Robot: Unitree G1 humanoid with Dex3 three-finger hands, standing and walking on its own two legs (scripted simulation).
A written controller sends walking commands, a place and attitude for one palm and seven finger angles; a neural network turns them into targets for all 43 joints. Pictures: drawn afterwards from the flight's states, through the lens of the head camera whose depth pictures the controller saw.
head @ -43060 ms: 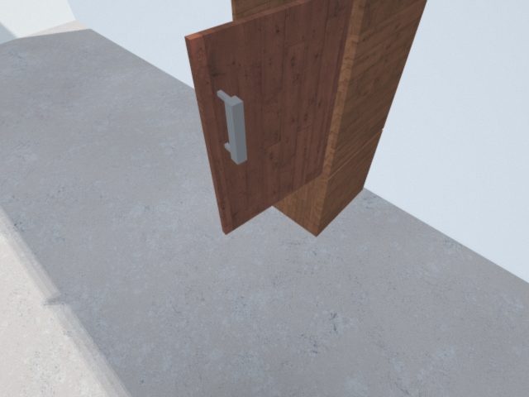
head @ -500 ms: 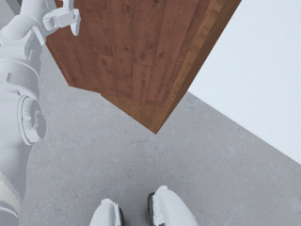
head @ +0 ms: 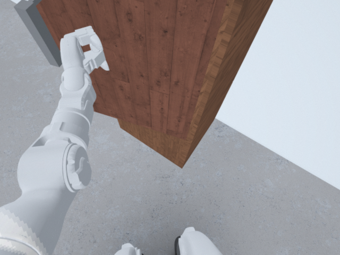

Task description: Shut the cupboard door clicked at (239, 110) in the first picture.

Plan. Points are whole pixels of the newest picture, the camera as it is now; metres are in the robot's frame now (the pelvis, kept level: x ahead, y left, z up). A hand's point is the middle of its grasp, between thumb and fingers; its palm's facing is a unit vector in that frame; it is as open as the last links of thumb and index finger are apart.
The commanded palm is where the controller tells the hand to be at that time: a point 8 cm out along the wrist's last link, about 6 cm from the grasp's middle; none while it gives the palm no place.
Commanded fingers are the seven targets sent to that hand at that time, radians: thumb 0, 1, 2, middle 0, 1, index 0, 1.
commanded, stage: pull the fist back off the door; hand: left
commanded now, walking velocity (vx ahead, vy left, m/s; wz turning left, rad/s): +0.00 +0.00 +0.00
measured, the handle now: (48, 31) +0.64 +0.20 +0.11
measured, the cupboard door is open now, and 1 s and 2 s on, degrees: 16 16 16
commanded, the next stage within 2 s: draw the hand back to the body in 0.46 s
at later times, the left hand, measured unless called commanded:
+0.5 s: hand (105, 84) +0.45 +0.07 +0.12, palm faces +0.05 -1.00 -0.07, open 3.1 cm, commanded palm +0.43 +0.13 +0.11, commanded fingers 0.00 0.90 0.90 -1.30 -1.50 -1.30 -1.50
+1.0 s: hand (54, 119) +0.37 +0.14 +0.15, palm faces +0.10 -0.99 -0.02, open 3.1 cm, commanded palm +0.32 +0.19 +0.15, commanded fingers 0.00 0.90 0.90 -1.25 -1.44 -1.25 -1.44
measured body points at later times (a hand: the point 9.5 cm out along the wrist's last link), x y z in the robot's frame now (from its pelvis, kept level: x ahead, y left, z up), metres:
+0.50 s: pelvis -0.03 -0.02 +0.01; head +0.05 -0.02 +0.45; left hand +0.44 +0.12 +0.13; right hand +0.06 -0.28 -0.11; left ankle -0.03 +0.10 -0.69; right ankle +0.01 -0.10 -0.69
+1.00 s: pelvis -0.02 -0.01 +0.03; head +0.00 -0.03 +0.48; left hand +0.36 +0.20 +0.15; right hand +0.07 -0.27 -0.08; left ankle -0.03 +0.10 -0.69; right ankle +0.01 -0.10 -0.69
